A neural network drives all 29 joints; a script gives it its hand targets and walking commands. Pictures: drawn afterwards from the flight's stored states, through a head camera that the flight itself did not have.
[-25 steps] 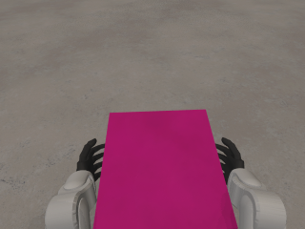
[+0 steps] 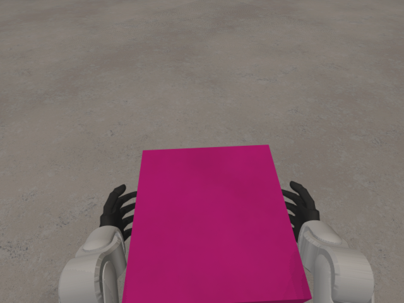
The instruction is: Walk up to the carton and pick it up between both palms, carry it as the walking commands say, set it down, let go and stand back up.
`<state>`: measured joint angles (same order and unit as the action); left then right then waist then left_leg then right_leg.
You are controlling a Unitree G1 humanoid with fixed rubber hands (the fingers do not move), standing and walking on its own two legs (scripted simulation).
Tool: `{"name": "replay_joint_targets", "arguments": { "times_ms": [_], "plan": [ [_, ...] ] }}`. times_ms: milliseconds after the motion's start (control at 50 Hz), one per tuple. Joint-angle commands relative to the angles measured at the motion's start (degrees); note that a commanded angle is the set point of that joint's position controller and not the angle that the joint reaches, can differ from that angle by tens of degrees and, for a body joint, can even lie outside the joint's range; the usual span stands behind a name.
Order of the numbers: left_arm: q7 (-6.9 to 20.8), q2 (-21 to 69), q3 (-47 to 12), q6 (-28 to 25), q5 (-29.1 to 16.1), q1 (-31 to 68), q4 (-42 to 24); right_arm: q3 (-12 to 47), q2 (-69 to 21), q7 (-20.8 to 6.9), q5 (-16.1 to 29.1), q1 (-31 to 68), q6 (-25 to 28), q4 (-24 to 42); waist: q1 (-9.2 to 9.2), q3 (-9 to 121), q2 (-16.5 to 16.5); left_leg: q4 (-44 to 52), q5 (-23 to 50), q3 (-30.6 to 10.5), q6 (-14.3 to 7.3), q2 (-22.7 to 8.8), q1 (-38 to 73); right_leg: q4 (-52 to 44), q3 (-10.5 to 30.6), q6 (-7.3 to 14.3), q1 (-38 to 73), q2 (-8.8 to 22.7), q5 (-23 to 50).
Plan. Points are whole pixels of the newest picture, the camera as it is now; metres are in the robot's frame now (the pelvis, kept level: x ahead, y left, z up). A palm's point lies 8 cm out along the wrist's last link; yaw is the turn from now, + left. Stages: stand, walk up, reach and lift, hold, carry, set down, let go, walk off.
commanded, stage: carry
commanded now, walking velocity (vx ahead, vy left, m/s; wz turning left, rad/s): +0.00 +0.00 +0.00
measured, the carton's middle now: (209, 239) +0.25 +0.00 +0.02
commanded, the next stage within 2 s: hold in 1.46 s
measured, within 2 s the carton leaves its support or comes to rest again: neither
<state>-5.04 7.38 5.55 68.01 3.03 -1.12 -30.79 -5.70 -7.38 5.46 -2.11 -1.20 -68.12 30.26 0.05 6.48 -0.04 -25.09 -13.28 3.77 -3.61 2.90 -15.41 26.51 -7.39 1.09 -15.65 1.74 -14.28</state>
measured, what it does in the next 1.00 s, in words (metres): stands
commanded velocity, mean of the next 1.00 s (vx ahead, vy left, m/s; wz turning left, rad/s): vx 0.00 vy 0.00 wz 0.00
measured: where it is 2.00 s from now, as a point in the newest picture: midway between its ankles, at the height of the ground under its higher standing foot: outside the picture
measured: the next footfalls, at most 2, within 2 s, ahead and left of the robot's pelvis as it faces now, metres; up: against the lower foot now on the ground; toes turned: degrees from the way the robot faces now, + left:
none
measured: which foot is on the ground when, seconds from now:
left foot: down 0.00-1.00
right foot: down 0.00-1.00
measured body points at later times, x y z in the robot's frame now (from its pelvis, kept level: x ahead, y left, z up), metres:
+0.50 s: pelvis +0.00 -0.04 +0.00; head -0.01 -0.04 +0.45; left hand +0.25 +0.13 +0.07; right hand +0.26 -0.20 +0.07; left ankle +0.00 +0.07 -0.74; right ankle -0.01 -0.10 -0.74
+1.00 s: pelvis +0.00 -0.03 +0.00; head -0.01 -0.03 +0.45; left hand +0.27 +0.13 +0.06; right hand +0.27 -0.19 +0.06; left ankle +0.00 +0.07 -0.74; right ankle -0.01 -0.10 -0.74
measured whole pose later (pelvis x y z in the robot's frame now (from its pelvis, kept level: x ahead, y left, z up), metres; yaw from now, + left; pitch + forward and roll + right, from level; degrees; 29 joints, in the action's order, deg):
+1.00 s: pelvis +0.00 -0.03 +0.00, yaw +0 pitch +4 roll +0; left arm -3.6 7.2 7.0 55.9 4.9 1.8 -17.2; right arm -6.9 -7.2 3.8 -4.3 2.1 -56.2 16.5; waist -0.3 5.3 0.1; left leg -28.6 -14.9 3.0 -1.2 0.0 -17.4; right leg 27.5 -8.3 4.0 -16.6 -1.0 -15.0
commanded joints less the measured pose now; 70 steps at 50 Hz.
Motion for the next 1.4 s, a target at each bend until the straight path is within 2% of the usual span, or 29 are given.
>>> {"name": "replay_joint_targets", "arguments": {
  "times_ms": [0,140,260,420,780,940,1060,1200,1380],
  "plan": [
    [5.4,40.06,-39.25,-0.14,-15.03,20.71,-4.56,38.49,-40.69,-5.33,14.52,21.91,0.25,5.08,0.1,8.63,0.34,1.73,16.09,-7.99,1.94,-10.48,3.87,-2.96,6.07,0.61,3.4,6.96,10.08],
    [5.35,38.7,-37.68,-1.0,-14.0,20.93,-3.14,37.1,-39.14,-5.22,13.48,22.12,1.06,3.57,0.0,8.59,0.85,0.44,10.31,-6.45,0.42,-9.5,1.64,-3.73,6.52,1.73,4.75,7.9,12.51],
    [5.62,38.39,-36.31,-3.02,-12.82,21.74,-0.51,36.01,-38.56,-5.66,12.4,23.12,2.94,1.16,-0.16,8.28,1.21,0.19,8.07,-5.62,0.29,-9.09,0.56,-4.78,6.93,1.79,5.09,8.21,13.13],
    [5.73,38.35,-35.79,-4.89,-12.4,21.76,0.78,35.54,-38.26,-5.86,11.69,23.13,4.67,-0.14,-0.23,9.49,1.2,-0.37,8.68,-5.01,0.43,-9.17,0.76,-4.87,6.9,1.63,6.06,8.1,15.11],
    [6.74,36.73,-32.35,-11.81,-9.75,24.03,8.3,31.36,-36.34,-6.9,8.64,25.29,11.72,-8.88,-0.3,10.31,0.31,-0.89,10.19,-5.32,0.44,-9.92,1.0,-3.51,6.89,1.96,5.77,7.26,13.87],
    [6.52,36.7,-32.56,-12.66,-10.06,23.34,7.72,31.54,-36.09,-6.66,8.75,24.62,12.71,-8.18,-0.36,11.01,0.05,-1.11,12.18,-5.73,0.23,-10.26,1.62,-2.62,6.69,2.12,5.72,7.04,14.07],
    [7.02,34.21,-29.55,-14.92,-8.09,24.24,12.86,28.64,-33.93,-7.09,6.7,25.37,15.0,-13.72,-0.32,9.94,0.03,-0.67,11.19,-5.92,0.15,-10.29,1.03,-2.7,6.88,2.19,5.0,6.96,12.27],
    [6.87,34.73,-29.36,-16.76,-8.48,24.27,12.69,28.66,-34.55,-6.87,7.05,25.43,17.03,-13.17,-0.31,10.79,-0.16,-0.69,12.09,-6.27,-0.08,-10.43,1.26,-2.14,6.84,2.21,5.05,6.81,11.59],
    [7.03,33.21,-27.73,-18.69,-7.51,24.37,15.37,27.3,-33.32,-7.02,6.1,25.58,19.03,-15.81,-0.3,10.49,-0.2,-0.31,11.63,-6.58,-0.18,-10.44,0.91,-2.09,6.88,2.25,4.67,6.82,10.33]
  ]
}}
